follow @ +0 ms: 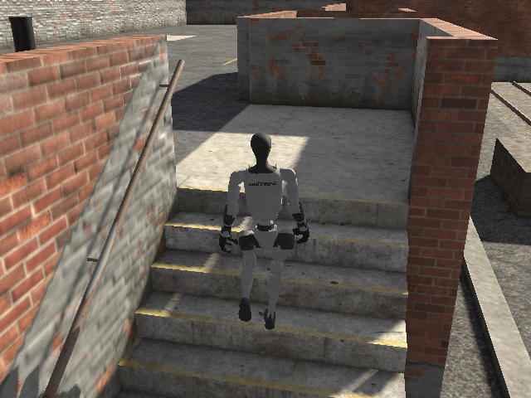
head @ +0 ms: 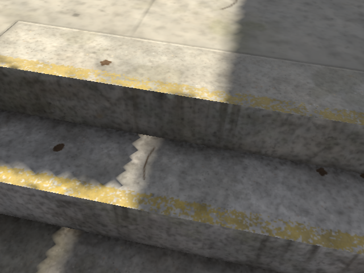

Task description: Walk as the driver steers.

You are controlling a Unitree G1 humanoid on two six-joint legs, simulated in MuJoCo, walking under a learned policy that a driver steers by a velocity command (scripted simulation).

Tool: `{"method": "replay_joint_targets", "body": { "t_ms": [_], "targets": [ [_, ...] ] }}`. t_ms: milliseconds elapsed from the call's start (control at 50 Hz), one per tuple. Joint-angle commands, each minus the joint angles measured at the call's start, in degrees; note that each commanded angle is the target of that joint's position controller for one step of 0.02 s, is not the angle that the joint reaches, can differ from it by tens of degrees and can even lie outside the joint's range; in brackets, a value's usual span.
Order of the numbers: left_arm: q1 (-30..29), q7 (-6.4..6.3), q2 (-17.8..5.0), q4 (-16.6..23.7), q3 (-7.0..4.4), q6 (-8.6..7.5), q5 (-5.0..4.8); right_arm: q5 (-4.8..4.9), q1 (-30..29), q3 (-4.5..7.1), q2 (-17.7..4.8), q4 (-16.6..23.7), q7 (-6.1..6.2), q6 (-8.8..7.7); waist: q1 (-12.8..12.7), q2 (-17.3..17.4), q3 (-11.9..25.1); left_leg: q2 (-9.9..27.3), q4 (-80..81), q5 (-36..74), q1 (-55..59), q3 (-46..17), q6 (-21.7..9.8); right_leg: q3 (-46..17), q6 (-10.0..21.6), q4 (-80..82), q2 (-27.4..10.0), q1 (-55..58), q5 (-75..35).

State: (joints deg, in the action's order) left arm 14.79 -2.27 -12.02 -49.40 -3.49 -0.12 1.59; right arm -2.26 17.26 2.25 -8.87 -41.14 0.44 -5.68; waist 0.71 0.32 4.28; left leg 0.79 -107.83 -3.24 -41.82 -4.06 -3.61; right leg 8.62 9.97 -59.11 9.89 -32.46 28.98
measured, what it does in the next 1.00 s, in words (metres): climbs, turning right: left foot 0.19 m higher, then right foot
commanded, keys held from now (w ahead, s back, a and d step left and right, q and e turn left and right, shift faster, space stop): e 0.50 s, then w+e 0.06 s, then w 0.44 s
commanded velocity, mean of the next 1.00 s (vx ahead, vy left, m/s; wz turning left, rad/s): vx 0.20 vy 0.00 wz -0.43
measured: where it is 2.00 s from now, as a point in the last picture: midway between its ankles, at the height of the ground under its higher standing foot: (278, 100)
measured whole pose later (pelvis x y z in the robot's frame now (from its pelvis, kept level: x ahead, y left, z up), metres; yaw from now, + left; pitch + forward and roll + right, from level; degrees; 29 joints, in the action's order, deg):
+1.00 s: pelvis +0.33 -0.07 +0.24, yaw -24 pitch +2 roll +0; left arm 20.5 0.6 -8.8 -43.0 -3.2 -3.0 2.0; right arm -1.3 21.5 6.1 -13.0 -50.5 0.1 -3.4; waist -1.8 2.9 5.4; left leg 5.6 -71.9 -18.6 -29.3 1.0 -4.1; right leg 7.0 2.9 -41.6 -1.0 -22.8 20.8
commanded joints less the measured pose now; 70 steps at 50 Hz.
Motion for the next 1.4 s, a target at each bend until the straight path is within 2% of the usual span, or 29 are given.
{"method": "replay_joint_targets", "body": {
  "t_ms": [20,100,200,280,320,340,360,400,420,440,460,520,620,720,760,860,920,940,960,980,1000,1080,1160,1220,1260,1300,1320,1360,1400],
  "targets": [
    [-1.81,1.09,1.4,0.36,0.27,-3.15,-0.61,-1.34,0.39,-2.4,3.58,8.4,1.45,0.91,4.74,4.74,-9.44,0.91,-10.19,-2.57,-17.64,-0.54,-0.5,-26.69,2.1,32.59,-13.22,1.23,-27.33],
    [4.45,0.42,-1.69,1.06,-0.09,-4.61,-0.76,-0.93,-4.56,-2.2,1.33,8.27,2.4,2.41,0.75,-0.04,-4.76,-0.21,-5.71,-5.89,-21.93,6.4,1.04,-22.32,1.28,28.77,-12.24,11.72,-55.84],
    [13.9,-0.49,-4.77,0.4,-1.04,-4.52,0.17,-1.4,-22.06,-4.14,4.86,15.73,1.83,1.68,-5.77,-4.3,-4.62,1.4,-17.81,-15.66,-45.64,5.53,-0.14,-31.18,2.74,34.1,-16.91,32.37,-44.03],
    [18.54,-1.82,-5.62,-0.8,-1.56,-3.24,-0.42,-1.39,-31.45,-5.65,5.31,21.93,0.87,4.09,-7.71,-3.96,-3.68,1.82,0.15,-16.81,-42.82,6.81,2.08,-32.87,1.59,38.73,-16.04,34.87,-47.26],
    [19.16,-2.64,-8.62,0.1,-2.79,-2.71,-1.4,0.33,-32.92,-6.08,4.94,23.89,0.83,5.31,-7.77,-6.25,-2.54,2.63,16.08,-25.45,-29.33,6.88,-0.51,-31.8,2.01,48.12,-19.49,35.75,-56.14],
    [17.92,-2.32,-7.57,0.57,-2.63,-2.23,-1.41,1.21,-30.35,-5.42,3.84,21.43,0.65,6.16,-7.03,-5.31,-1.51,0.42,23.16,-27.61,-19.51,13.13,-1.14,-26.27,0.85,48.63,-18.01,33.14,-63.88],
    [9.94,-1.76,-7.85,3.74,-2.48,-2.38,-1.07,2.34,-20.1,-5.05,4.7,18.19,1.14,5.87,-0.37,-8.9,3.32,-1.86,31.0,-28.26,0.79,10.98,-3.51,-19.64,-0.85,41.0,-15.84,26.22,-92.13],
    [3.08,0.53,-13.78,6.77,-4.33,-5.3,-4.32,3.55,-1.68,-0.73,-4.37,13.73,2.19,4.9,10.35,-10.25,17.43,-2.97,47.88,-13.71,29.88,5.57,-5.39,-22.8,-3.89,23.86,-15.58,22.58,-109.19],
    [-0.27,2.59,-11.59,10.15,-3.92,-6.41,-4.77,1.23,2.07,1.07,-9.51,12.1,3.39,4.27,11.41,4.94,21.92,8.15,57.12,-2.67,42.77,-14.5,-10.27,-21.21,-7.58,6.79,-9.24,7.34,-78.91],
    [-1.84,3.66,-8.76,13.12,-3.59,-6.15,-2.44,0.09,0.28,2.24,-12.96,12.55,4.2,5.71,10.28,22.47,26.8,23.29,76.21,21.08,40.26,-37.53,-19.77,-16.11,-11.43,-23.76,2.56,1.62,-7.34],
    [0.39,4.19,-6.46,13.79,-3.03,-5.53,0.74,1.31,-6.52,1.7,-8.49,13.52,4.5,6.55,5.05,16.21,26.37,21.07,77.73,5.68,34.88,-42.16,-19.51,-21.98,-10.93,-39.03,-0.3,-2.83,-7.12],
    [2.11,1.47,0.87,14.95,-0.79,-0.46,3.57,0.66,-15.56,-0.89,3.17,7.21,5.43,5.94,-6.02,0.4,-2.19,14.92,71.99,-40.52,5.99,-20.48,-9.5,-16.56,-8.68,-40.94,-7.4,-12.08,-17.2],
    [0.32,0.0,5.28,17.91,1.94,1.17,1.86,-0.78,-10.54,0.5,-1.22,-1.29,2.11,1.84,-8.51,2.0,-5.36,13.97,77.18,-40.47,3.6,-7.75,-4.99,-16.94,-7.15,-46.38,-8.64,-21.65,-25.85],
    [-8.28,1.49,1.58,20.36,1.37,0.12,0.1,1.02,-3.27,2.62,-6.85,-4.62,2.32,0.26,-3.63,3.89,-2.86,18.59,87.65,-43.13,17.27,-10.68,-7.95,-16.39,-8.55,-38.39,-11.49,-30.06,-29.58],
    [-9.44,2.61,0.33,20.38,1.14,-0.5,0.11,0.07,-2.02,3.55,-8.76,-4.86,2.82,-0.66,-2.71,3.76,-1.62,18.48,91.23,-42.74,21.26,-9.52,-8.06,-12.85,-8.26,-30.27,-14.6,-27.55,-26.06],
    [-2.04,4.08,-0.89,14.6,0.19,-1.17,-2.45,0.29,-2.68,4.97,-11.46,-4.98,1.93,-1.41,-2.61,8.82,-1.07,13.91,96.83,-29.23,13.42,4.62,-7.51,-0.39,-4.02,5.2,-14.57,11.44,-5.71],
    [13.72,3.25,-1.44,7.17,-1.33,-2.36,-0.36,-0.29,-0.89,4.49,-8.66,-6.79,0.13,1.47,-7.93,-4.04,-1.85,7.4,69.1,-21.04,18.72,11.02,-7.5,1.9,-3.03,30.21,-9.16,24.17,-6.16],
    [19.47,3.68,-1.31,4.88,-1.5,-3.44,0.52,-0.1,-2.02,3.35,-4.59,-5.61,-0.82,1.41,-9.51,-7.44,-1.46,5.74,50.55,-15.96,8.21,11.07,-5.82,-8.58,-5.06,31.04,-13.75,31.59,-7.17],
    [19.01,3.26,-4.58,6.03,-1.46,-3.99,0.64,2.34,-2.34,1.59,1.9,-2.47,-1.52,1.08,-6.17,-14.31,-1.45,0.45,28.56,-17.07,-9.3,9.93,-1.99,-37.61,-3.74,41.04,-27.17,33.17,-3.43],
    [19.41,2.14,-7.04,7.04,-2.39,-3.48,1.13,1.57,-1.4,2.19,0.94,-0.42,-1.28,0.63,-6.52,-16.32,3.14,-0.75,13.55,-14.71,-15.71,2.37,0.78,-56.65,-1.54,55.4,-35.08,34.89,4.94],
    [14.59,1.83,-5.37,6.61,-1.87,-3.79,1.33,0.99,-5.74,1.86,1.12,0.89,-0.89,0.35,-3.81,-11.55,-3.0,1.76,-0.9,-8.94,-24.09,2.91,1.6,-51.19,-0.92,53.89,-34.93,31.16,11.18],
    [17.0,2.91,3.63,-2.16,1.37,-6.23,0.25,0.28,-12.24,-1.42,5.49,5.13,-1.23,0.61,-2.04,-2.27,-6.18,0.55,-28.54,-6.79,-37.42,1.93,-3.38,-25.09,-1.91,42.02,-25.75,26.93,-9.16],
    [17.23,3.33,1.41,-6.1,1.69,-7.5,0.87,1.61,-16.94,-3.54,7.32,9.75,0.08,2.96,0.64,-3.68,-9.9,-1.93,-35.0,-15.48,-45.78,0.77,-5.79,-18.95,-1.02,47.08,-26.31,23.18,-9.17],
    [16.6,2.13,3.0,-8.26,2.97,-7.13,-1.72,2.37,-28.65,-4.88,5.34,15.69,0.29,4.31,0.88,-2.62,-15.98,1.81,-3.75,-14.88,-33.29,11.36,-4.89,-9.58,-3.09,59.18,-19.96,9.37,-12.8],
    [19.01,-0.34,-0.16,-8.14,2.48,-6.27,-2.84,3.83,-29.9,-5.96,6.24,16.64,0.07,4.94,-1.0,-6.3,-12.02,3.98,15.49,-17.37,-14.62,15.77,-6.18,-7.11,0.01,67.9,-20.78,11.65,-35.4],
    [17.27,-1.36,-3.98,-6.46,2.14,-6.6,-5.15,5.72,-14.04,-5.36,6.14,7.54,0.84,5.42,4.46,-6.8,4.69,-4.42,21.91,-18.99,11.43,21.34,-8.03,-0.22,1.92,51.78,-20.99,18.96,-102.72],
    [16.64,-1.15,-9.23,-5.23,0.59,-7.46,-4.96,5.13,-4.66,-4.01,3.9,5.58,1.28,5.46,8.13,-10.82,9.14,-4.9,27.04,-23.12,14.03,20.03,-8.34,-1.49,2.74,40.38,-23.84,27.21,-123.25],
    [13.82,1.41,-10.46,-3.29,-1.29,-8.51,-4.51,1.64,2.3,-1.02,-3.47,4.36,1.48,4.83,11.68,-12.91,15.69,-4.05,48.08,-28.08,25.4,5.9,-9.79,-4.84,0.23,14.24,-23.18,29.49,-111.64],
    [6.63,5.96,-1.62,4.16,-1.54,-9.04,-0.51,1.17,4.85,3.37,-12.58,-0.36,2.15,6.03,9.35,10.57,13.61,11.74,89.8,-42.1,33.38,-48.62,-17.75,-12.15,-3.95,-35.18,-3.06,-4.46,-27.0]
  ]
}}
